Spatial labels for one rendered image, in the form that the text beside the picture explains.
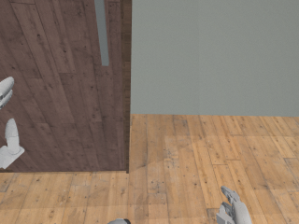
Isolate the handle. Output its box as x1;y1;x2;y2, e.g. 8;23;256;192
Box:
94;0;109;66

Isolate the robot right hand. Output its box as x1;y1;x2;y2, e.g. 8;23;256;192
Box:
216;186;252;224

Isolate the wardrobe door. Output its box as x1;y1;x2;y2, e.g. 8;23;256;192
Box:
0;0;125;173

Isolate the robot left hand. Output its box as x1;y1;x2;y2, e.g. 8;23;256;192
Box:
0;77;24;169

